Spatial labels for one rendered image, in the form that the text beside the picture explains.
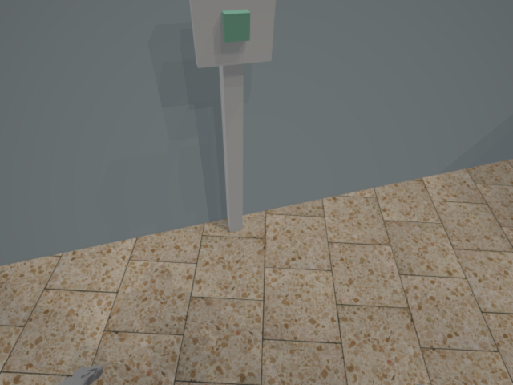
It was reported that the robot left hand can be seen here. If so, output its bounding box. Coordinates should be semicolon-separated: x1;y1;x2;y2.
60;365;103;385

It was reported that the button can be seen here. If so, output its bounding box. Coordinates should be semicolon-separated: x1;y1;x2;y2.
222;10;250;43

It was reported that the panel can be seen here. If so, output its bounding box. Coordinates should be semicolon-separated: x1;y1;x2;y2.
189;0;276;233

